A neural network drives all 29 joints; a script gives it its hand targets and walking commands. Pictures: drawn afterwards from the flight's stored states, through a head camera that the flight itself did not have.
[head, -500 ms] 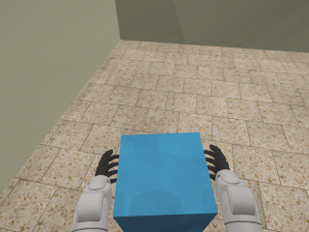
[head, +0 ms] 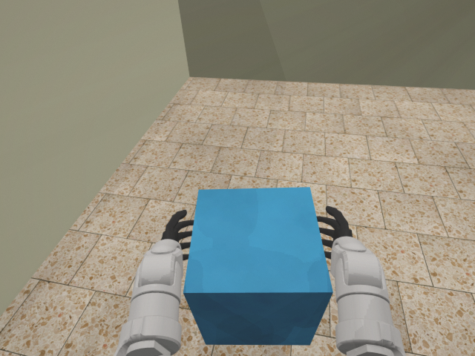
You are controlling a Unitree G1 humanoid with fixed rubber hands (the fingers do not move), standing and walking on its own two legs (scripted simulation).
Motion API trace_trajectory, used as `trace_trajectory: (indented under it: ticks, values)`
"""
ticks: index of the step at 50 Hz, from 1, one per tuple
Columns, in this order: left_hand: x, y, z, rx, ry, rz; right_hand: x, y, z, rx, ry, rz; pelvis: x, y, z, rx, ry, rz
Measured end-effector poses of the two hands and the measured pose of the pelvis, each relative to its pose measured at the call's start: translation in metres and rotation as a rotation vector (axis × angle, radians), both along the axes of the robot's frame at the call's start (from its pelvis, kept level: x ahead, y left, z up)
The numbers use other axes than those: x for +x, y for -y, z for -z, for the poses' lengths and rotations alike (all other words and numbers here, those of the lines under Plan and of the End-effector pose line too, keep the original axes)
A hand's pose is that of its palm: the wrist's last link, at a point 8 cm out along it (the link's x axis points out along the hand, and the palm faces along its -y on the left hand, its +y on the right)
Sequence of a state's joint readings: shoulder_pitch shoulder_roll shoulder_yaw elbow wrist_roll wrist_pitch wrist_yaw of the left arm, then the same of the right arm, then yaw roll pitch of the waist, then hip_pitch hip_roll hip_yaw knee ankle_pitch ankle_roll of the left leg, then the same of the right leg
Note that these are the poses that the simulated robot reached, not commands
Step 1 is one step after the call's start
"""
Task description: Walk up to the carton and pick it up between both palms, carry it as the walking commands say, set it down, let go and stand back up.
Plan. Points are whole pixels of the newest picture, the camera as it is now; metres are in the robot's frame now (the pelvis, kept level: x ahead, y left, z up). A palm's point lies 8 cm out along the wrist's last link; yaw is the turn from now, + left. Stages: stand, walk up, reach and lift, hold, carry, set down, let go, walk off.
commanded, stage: set down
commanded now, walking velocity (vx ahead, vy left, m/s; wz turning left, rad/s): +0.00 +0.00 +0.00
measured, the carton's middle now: (255, 269) +0.30 -0.04 -0.03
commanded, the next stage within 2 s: none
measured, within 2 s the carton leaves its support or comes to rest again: neither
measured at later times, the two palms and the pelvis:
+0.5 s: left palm (178, 263) +0.35 +0.11 -0.05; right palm (324, 260) +0.31 -0.19 -0.05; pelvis +0.01 +0.01 -0.01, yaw +1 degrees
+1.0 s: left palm (190, 272) +0.37 +0.10 -0.14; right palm (318, 270) +0.34 -0.20 -0.13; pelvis -0.01 +0.00 -0.08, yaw +1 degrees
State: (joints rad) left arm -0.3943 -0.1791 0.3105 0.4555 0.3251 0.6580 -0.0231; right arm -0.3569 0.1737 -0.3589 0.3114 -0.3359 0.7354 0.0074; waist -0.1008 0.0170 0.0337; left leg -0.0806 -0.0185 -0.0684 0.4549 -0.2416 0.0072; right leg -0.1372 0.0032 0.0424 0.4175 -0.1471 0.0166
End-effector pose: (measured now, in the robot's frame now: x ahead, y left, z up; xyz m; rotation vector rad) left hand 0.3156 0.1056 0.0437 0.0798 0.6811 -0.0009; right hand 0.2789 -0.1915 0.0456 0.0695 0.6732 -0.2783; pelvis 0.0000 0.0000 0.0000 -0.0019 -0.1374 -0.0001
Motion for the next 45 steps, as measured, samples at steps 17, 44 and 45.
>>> trace_trajectory:
  ticks: [17, 44, 45]
  values:
    - [0.022, -0.009, 0.054, 0.026, -0.053, -0.001, 0.027, -0.008, 0.054, -0.016, -0.056, -0.031, 0.007, 0.001, 0.005, -0.007, -0.146, -0.024]
    - [0.052, 0.005, 0.165, -0.034, -0.03, -0.024, 0.051, 0.005, 0.162, -0.001, -0.021, 0.009, 0.001, -0.006, 0.058, 0.002, -0.619, -0.007]
    - [0.053, 0.005, 0.168, -0.034, -0.029, -0.026, 0.053, 0.005, 0.165, 0.002, -0.02, 0.009, -0.001, -0.005, 0.061, 0.003, -0.627, -0.008]
